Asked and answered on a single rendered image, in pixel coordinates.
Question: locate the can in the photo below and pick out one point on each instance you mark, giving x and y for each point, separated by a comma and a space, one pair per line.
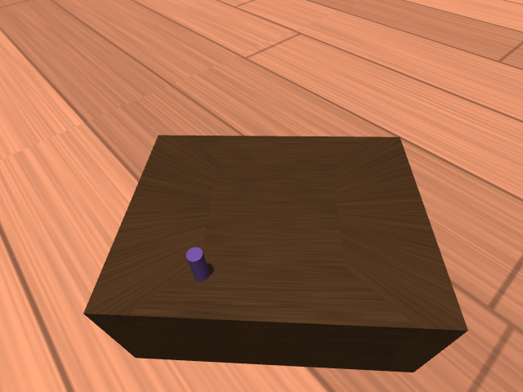
197, 264

